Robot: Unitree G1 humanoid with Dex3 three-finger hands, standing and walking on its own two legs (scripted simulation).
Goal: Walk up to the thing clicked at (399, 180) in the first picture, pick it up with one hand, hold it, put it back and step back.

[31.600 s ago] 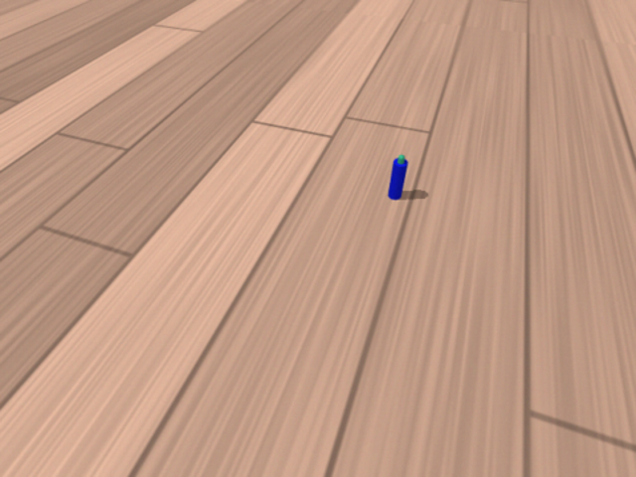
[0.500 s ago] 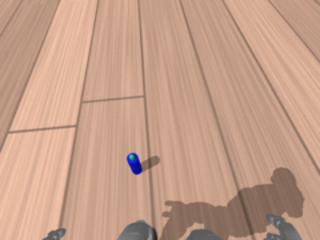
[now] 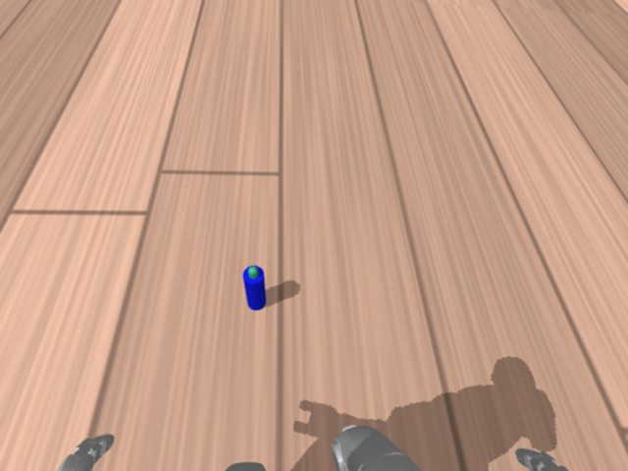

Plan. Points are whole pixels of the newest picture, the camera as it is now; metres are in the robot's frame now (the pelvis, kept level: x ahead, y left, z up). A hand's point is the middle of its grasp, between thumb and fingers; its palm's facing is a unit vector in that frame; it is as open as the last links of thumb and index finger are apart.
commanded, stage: step back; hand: left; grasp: from the side
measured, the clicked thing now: (254, 286) +0.67 +0.15 -0.65
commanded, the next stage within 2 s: none
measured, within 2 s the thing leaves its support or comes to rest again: neither
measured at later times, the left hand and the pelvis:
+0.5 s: hand out of the picture -0.04 +0.22 -0.13, palm faces -0.02 -0.90 -0.45, open 7.4 cm; pelvis -0.16 -0.05 -0.01, yaw +0 degrees
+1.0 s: hand out of the picture -0.29 +0.18 -0.16, palm faces -0.03 -0.91 -0.41, open 7.4 cm; pelvis -0.35 -0.09 -0.02, yaw -1 degrees
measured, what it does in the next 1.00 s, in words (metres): walks backwards: right foot, then left foot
